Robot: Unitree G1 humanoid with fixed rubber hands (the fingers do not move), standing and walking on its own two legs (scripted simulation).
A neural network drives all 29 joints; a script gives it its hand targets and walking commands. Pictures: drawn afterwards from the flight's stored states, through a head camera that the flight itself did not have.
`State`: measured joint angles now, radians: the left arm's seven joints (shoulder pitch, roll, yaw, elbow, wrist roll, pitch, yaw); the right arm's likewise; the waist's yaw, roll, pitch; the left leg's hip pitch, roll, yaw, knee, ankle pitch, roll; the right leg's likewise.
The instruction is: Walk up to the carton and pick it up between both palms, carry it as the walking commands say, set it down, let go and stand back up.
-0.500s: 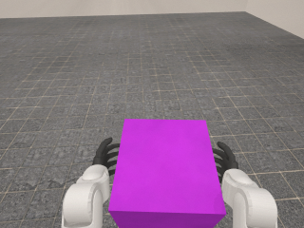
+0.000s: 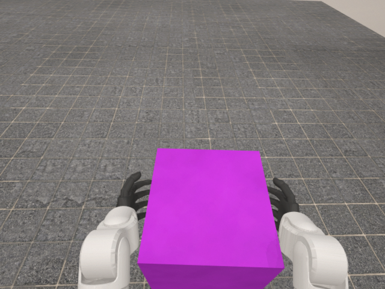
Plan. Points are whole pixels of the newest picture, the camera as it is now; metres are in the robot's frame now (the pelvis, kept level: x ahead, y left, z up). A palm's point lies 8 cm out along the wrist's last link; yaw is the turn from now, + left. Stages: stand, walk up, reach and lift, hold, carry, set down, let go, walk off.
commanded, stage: carry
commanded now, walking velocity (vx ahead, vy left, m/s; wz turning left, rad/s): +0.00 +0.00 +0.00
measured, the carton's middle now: (205, 228) +0.25 +0.00 +0.02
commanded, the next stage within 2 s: none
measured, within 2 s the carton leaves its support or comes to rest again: neither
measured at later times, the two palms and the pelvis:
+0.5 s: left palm (141, 232) +0.20 +0.11 +0.10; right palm (314, 241) +0.19 -0.18 +0.10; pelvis -0.04 -0.03 +0.00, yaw +0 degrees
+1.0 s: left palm (140, 250) +0.17 +0.11 +0.09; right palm (313, 254) +0.18 -0.18 +0.08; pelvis -0.07 -0.04 -0.01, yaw -1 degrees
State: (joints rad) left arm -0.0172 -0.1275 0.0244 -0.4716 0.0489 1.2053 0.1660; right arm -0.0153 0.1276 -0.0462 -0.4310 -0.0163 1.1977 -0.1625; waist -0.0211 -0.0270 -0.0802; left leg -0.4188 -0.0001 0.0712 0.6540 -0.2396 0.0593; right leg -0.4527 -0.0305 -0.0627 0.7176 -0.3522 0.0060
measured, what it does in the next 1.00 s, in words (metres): steps on the spot: right foot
